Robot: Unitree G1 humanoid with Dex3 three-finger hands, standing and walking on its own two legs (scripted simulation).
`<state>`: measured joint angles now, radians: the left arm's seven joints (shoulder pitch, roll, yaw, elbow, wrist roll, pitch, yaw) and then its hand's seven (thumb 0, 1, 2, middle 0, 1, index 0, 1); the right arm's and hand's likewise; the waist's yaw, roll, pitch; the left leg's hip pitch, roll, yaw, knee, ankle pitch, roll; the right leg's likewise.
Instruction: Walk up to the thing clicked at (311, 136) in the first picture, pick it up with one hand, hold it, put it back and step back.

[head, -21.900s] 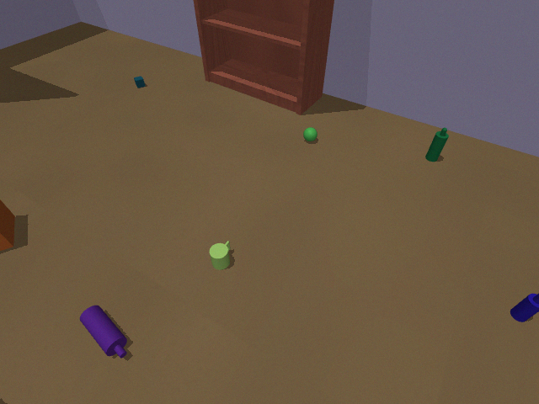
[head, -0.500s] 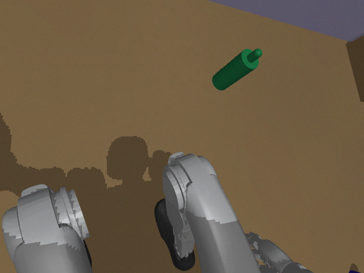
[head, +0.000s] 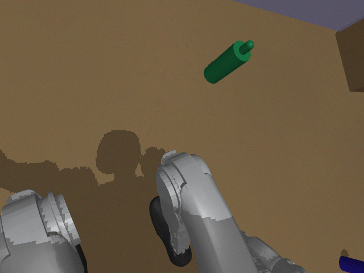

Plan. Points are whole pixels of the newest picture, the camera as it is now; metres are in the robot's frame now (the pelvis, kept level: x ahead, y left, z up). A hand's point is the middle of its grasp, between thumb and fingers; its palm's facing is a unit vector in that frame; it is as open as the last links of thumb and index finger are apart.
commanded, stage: close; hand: left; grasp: from above
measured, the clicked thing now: out of the picture +0.43 +0.34 -0.25
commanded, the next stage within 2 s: settle in 1.32 s
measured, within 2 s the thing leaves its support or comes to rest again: leaves its support in 1.76 s
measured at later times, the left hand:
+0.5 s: hand out of the picture +0.40 +0.35 -0.24, palm faces -0.42 -0.18 -0.89, open 12.0 cm
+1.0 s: hand out of the picture +0.40 +0.34 -0.24, palm faces -0.42 -0.20 -0.88, open 10.9 cm
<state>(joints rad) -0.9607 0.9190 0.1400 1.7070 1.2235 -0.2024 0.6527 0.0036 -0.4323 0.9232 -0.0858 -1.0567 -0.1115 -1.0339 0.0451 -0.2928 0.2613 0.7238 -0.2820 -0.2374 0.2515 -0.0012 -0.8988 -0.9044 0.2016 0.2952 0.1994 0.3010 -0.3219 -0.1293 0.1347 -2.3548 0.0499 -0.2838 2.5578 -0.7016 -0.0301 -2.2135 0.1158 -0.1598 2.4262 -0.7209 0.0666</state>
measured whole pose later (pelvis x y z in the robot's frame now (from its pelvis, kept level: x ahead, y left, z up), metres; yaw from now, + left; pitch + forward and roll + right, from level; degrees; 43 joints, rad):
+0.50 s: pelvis +0.00 +0.00 +0.00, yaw +0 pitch +26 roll -13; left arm -0.95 0.96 0.11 1.71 1.27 -0.27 0.65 0.00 -0.19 0.79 -0.23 -1.02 -0.28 -0.97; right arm 0.04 -0.32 0.27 0.72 -0.30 -0.20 0.23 0.00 -0.89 -0.90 0.20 0.29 0.20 0.30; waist -0.31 -0.16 0.13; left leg -2.35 0.05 -0.29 2.56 -0.70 -0.03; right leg -2.20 0.12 -0.17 2.42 -0.72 0.07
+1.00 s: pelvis +0.00 +0.00 +0.00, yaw +0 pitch +26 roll -13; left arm -0.94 0.95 0.16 1.69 1.22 -0.23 0.61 0.02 -0.01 0.60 -0.44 -0.90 -0.42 -0.82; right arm 0.05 -0.31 0.28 0.70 -0.29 -0.21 0.24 0.00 -0.90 -0.90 0.20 0.29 0.20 0.30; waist -0.32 -0.14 0.13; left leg -2.35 0.05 -0.29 2.56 -0.70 -0.03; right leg -2.21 0.12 -0.17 2.42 -0.71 0.07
